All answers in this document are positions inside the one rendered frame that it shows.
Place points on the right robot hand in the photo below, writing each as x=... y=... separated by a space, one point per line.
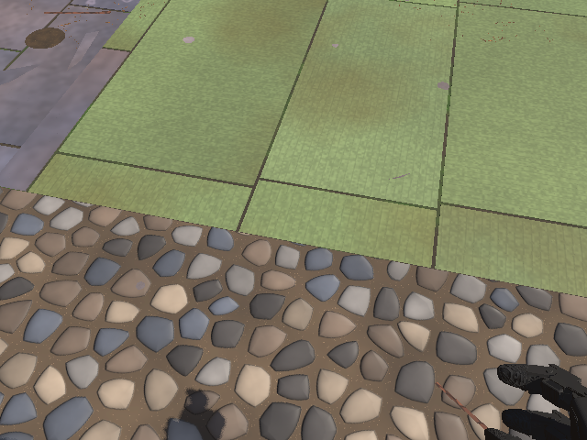
x=557 y=386

